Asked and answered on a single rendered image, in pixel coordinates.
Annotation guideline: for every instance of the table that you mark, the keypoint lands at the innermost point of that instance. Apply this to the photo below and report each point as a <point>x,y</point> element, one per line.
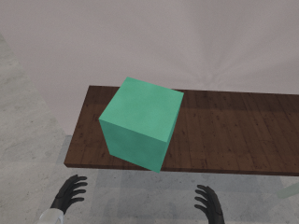
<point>216,132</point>

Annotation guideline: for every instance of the left robot hand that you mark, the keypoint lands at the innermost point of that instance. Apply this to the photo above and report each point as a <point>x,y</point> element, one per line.
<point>63,198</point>

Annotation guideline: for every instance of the carton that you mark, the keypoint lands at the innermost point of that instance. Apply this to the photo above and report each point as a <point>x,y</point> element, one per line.
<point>139,121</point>

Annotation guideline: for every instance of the right robot hand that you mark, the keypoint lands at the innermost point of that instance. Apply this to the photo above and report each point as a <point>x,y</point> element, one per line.
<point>212,210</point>

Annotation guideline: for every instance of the robot left forearm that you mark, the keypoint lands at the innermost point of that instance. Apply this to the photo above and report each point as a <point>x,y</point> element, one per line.
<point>51,216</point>

